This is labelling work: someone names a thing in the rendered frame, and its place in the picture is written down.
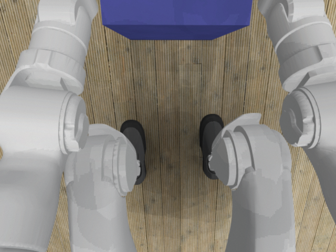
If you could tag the robot right forearm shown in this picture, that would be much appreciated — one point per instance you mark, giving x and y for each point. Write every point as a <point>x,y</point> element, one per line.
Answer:
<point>303,40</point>

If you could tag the left robot shin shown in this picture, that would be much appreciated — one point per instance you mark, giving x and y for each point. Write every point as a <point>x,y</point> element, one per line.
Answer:
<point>100,129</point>

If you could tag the left robot upper arm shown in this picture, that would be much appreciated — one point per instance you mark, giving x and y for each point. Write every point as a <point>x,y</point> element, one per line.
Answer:
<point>39,128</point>

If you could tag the robot left forearm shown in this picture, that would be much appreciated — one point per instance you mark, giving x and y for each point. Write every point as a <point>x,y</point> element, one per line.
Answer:
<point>59,44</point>

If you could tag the right robot upper arm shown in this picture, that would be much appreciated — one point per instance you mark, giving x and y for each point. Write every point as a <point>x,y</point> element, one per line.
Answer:
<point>308,120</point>

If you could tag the robot right thigh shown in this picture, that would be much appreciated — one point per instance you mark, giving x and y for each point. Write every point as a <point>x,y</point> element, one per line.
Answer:
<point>263,218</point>

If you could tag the carton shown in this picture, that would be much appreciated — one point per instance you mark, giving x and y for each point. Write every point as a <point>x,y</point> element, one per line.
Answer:
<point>175,19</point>

